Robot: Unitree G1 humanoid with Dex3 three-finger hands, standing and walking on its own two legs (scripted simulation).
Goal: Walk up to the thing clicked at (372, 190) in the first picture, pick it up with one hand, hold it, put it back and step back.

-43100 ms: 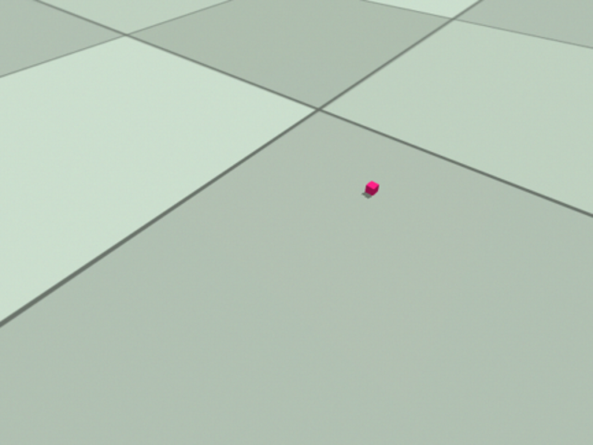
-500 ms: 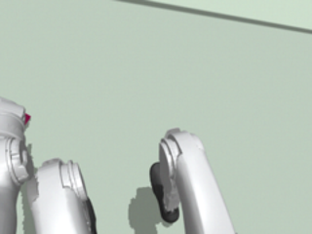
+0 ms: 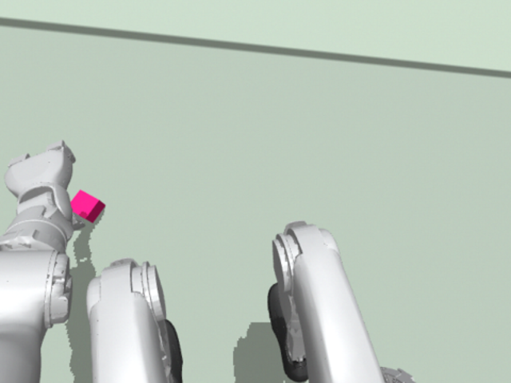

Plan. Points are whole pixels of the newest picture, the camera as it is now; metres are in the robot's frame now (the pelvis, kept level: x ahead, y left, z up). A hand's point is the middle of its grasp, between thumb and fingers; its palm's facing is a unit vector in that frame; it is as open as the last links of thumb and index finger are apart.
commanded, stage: home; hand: left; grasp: from above
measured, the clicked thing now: (86, 206) +0.49 +0.27 -0.32
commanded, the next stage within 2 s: none
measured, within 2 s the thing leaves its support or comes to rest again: neither
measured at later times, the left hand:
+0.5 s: hand (25, 248) +0.38 +0.30 -0.14, palm faces -0.41 -0.18 -0.89, open 11.0 cm
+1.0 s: hand out of the picture +0.26 +0.23 +0.10, palm faces -0.20 -0.80 -0.56, open 7.8 cm
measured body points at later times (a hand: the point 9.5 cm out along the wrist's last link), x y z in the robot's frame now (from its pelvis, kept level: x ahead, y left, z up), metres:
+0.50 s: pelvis +0.01 +0.01 +0.01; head +0.23 +0.08 +0.40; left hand +0.40 +0.31 -0.09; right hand +0.15 -0.28 -0.10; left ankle +0.09 +0.13 -0.31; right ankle +0.12 -0.13 -0.31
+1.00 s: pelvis +0.02 +0.00 +0.18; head +0.17 +0.03 +0.60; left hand +0.27 +0.27 +0.13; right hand +0.26 -0.22 +0.08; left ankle +0.09 +0.13 -0.31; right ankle +0.11 -0.13 -0.31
